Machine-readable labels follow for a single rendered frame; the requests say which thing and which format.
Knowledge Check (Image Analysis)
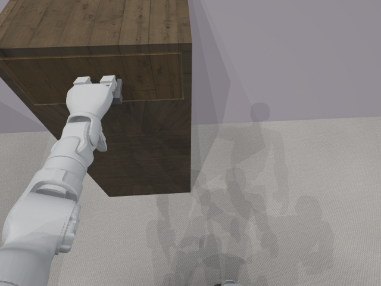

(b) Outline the left robot hand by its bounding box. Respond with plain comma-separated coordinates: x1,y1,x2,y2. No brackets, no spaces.
66,75,117,152

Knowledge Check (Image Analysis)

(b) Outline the drawer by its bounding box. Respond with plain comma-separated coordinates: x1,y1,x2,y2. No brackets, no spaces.
0,52,182,104

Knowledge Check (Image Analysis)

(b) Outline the left robot upper arm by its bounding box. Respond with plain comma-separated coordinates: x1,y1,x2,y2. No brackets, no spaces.
0,192,81,286

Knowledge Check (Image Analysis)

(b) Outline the handle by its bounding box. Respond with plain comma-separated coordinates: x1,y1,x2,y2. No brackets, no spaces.
111,79,123,104

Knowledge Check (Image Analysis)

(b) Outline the robot left forearm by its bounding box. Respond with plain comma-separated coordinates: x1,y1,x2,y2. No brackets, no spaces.
2,112,101,245

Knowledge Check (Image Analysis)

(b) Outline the cabinet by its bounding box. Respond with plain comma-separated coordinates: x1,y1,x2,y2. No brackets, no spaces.
0,0,192,197

